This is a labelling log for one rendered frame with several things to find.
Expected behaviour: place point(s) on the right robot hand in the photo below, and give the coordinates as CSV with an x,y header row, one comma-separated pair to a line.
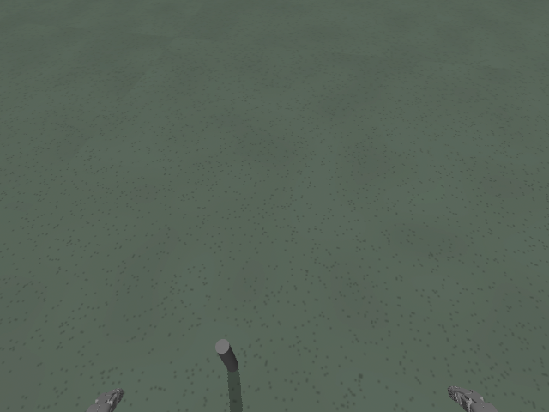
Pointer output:
x,y
471,401

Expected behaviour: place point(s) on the can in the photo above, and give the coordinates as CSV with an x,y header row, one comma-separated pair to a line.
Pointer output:
x,y
225,352

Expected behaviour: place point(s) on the left robot hand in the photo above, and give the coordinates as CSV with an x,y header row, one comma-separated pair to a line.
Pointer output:
x,y
107,402

